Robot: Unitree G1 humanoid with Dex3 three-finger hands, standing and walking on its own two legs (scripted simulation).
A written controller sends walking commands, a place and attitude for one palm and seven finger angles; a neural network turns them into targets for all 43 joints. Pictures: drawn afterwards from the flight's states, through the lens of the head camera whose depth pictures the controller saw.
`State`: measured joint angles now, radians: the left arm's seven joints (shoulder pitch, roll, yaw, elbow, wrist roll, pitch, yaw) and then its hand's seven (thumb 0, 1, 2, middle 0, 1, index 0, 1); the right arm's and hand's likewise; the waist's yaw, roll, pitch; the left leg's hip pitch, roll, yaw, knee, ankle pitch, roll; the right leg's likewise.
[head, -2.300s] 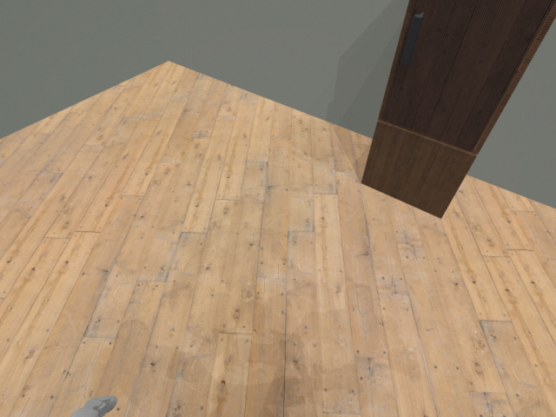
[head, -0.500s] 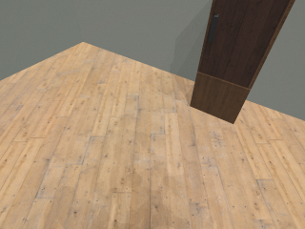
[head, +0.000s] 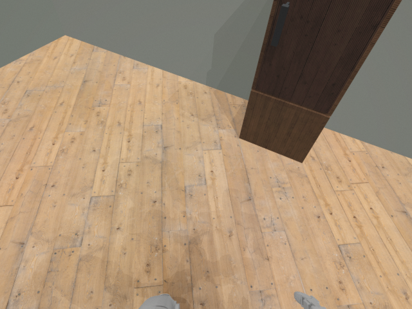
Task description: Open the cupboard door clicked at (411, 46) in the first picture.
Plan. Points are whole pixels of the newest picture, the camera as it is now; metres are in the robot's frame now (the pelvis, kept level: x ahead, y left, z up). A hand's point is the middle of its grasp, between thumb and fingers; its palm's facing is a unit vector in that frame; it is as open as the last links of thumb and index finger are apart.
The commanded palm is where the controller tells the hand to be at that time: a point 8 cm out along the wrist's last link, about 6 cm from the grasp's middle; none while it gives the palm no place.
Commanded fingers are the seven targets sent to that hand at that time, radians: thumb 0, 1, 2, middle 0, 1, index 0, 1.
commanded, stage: walk to a spot facing it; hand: left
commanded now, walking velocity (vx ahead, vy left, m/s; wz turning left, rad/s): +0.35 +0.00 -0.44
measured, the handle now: (280, 24) +1.17 -0.19 +0.03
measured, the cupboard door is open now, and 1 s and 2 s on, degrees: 0 0 0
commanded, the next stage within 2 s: take the last steps up to it in 0.46 s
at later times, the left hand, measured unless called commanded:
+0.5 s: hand (179, 203) +0.39 +0.11 -0.15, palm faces -0.32 -0.93 -0.18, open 7.4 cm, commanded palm none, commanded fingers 0.00 0.90 0.90 -0.20 -0.30 -0.20 -0.30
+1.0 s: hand (180, 179) +0.48 +0.12 -0.17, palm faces -0.28 -0.94 -0.18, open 7.4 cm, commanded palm none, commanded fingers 0.00 0.90 0.90 -0.20 -0.30 -0.20 -0.30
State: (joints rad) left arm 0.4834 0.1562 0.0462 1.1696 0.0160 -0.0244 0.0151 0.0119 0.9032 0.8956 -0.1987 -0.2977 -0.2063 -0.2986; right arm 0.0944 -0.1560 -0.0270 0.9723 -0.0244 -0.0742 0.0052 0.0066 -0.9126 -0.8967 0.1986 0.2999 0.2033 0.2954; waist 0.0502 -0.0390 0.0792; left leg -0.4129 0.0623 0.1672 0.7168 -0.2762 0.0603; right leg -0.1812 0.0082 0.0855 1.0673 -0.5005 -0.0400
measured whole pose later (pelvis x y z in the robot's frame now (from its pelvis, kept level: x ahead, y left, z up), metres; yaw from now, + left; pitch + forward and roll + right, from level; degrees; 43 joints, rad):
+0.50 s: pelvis +0.21 -0.03 +0.01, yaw -15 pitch +1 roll +0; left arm 0.08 0.19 0.07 0.92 0.04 0.01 -0.05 0.01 0.91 0.90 -0.19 -0.30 -0.20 -0.30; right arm 0.46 -0.16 -0.04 1.11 -0.03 -0.05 -0.02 0.01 -0.91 -0.90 0.20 0.30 0.20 0.30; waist -0.06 0.01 0.11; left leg 0.07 0.12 0.42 0.49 -0.49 -0.05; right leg -0.49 -0.04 -0.16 0.63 -0.20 -0.06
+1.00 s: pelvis +0.41 -0.05 +0.01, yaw -22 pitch -1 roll -1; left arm 0.32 0.21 0.06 1.05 0.02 -0.02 0.00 0.01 0.91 0.90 -0.19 -0.30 -0.20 -0.30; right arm 0.18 -0.16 -0.03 0.98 -0.04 -0.05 0.01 0.01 -0.91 -0.90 0.20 0.30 0.20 0.30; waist 0.03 -0.03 0.01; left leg -0.31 0.08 0.14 0.62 -0.29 0.01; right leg -0.26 0.00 -0.04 0.81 -0.46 -0.03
